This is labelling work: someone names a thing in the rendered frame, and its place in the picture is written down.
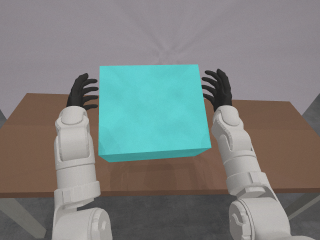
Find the right robot forearm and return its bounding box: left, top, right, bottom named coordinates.
left=211, top=105, right=291, bottom=233

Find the carton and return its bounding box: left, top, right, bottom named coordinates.
left=98, top=64, right=212, bottom=163

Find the robot left upper arm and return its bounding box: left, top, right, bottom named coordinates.
left=52, top=207, right=113, bottom=240

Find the left robot forearm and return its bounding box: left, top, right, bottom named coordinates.
left=51, top=106, right=101, bottom=240

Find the table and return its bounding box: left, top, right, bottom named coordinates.
left=0, top=93, right=320, bottom=239

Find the right robot hand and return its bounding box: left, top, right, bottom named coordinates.
left=201, top=68, right=232, bottom=112

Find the robot right upper arm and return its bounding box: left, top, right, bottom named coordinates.
left=229, top=197, right=315, bottom=240

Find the left robot hand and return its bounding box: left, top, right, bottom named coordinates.
left=66, top=73, right=99, bottom=111

